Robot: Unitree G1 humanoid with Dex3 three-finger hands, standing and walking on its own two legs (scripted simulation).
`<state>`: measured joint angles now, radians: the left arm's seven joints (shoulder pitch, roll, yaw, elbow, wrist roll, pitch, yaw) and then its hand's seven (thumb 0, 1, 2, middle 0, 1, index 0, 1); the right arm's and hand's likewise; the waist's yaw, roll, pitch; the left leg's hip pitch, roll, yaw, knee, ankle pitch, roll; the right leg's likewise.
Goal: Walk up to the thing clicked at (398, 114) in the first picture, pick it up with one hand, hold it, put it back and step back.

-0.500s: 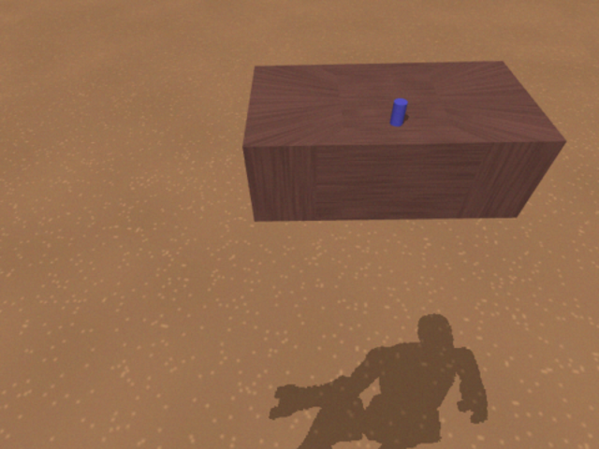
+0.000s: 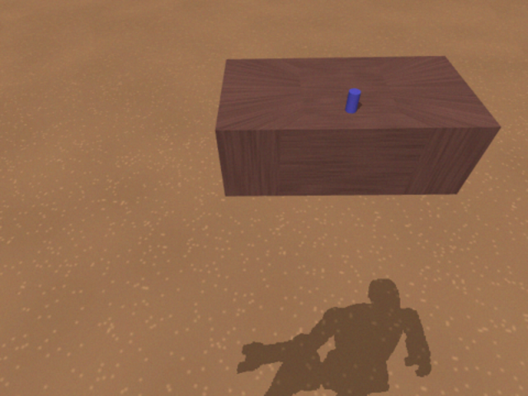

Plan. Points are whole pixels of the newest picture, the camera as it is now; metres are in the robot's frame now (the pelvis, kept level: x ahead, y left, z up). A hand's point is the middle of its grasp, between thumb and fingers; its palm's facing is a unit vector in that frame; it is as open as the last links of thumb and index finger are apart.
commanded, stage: stand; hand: right
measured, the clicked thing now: (352, 101) +1.31 -0.34 -0.32
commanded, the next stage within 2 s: walk up in 0.62 s
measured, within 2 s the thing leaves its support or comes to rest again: neither
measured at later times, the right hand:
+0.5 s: hand out of the picture +0.08 -0.25 -0.16, palm faces -0.04 +0.94 -0.34, open 7.4 cm
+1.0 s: hand out of the picture +0.13 -0.25 -0.13, palm faces +0.03 +0.90 -0.43, open 7.4 cm
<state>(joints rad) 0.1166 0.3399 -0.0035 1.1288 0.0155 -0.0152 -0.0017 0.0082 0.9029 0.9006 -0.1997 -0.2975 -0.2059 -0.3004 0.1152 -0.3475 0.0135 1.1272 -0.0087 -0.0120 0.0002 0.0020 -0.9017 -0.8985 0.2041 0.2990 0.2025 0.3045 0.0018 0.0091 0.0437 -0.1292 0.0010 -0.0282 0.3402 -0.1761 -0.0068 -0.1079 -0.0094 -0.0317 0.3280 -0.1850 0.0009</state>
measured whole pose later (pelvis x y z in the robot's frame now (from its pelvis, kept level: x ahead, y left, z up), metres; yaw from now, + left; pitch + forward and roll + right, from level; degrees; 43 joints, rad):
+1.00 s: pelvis +0.09 +0.04 -0.01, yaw -1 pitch -2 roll +0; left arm 0.30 0.44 0.07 1.01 0.03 -0.01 -0.06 0.01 0.90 0.90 -0.20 -0.30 -0.20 -0.30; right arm 0.29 -0.40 -0.08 0.96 -0.03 -0.09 0.04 0.00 -0.90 -0.90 0.20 0.30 0.20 0.30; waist -0.01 -0.05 0.04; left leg -0.14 0.00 0.07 0.48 -0.31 0.03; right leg -0.38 0.02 0.08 0.99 -0.38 -0.04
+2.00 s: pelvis +0.52 -0.01 -0.01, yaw -4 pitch -2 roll +1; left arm 0.26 0.43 0.05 0.86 0.01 -0.03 -0.08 0.01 0.91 0.90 -0.20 -0.30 -0.20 -0.30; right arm 0.37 -0.40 -0.04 0.81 -0.01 -0.10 0.03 0.00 -0.90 -0.90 0.21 0.30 0.21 0.31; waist -0.02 -0.05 0.09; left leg -0.14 0.06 0.11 0.51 -0.32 -0.01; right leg -0.50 -0.08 -0.01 0.79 -0.28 -0.03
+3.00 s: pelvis +0.80 -0.09 -0.03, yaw -2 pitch -2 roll +1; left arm 0.15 0.35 0.01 0.91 0.02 -0.05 -0.01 0.01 0.90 0.90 -0.20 -0.30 -0.21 -0.30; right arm 0.22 -0.41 -0.02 0.93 0.01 0.00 -0.01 0.00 -0.90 -0.90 0.20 0.30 0.20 0.30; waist -0.01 0.05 0.11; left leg -0.36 0.04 0.01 0.87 -0.52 0.02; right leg -0.43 -0.05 -0.05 0.70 -0.24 -0.02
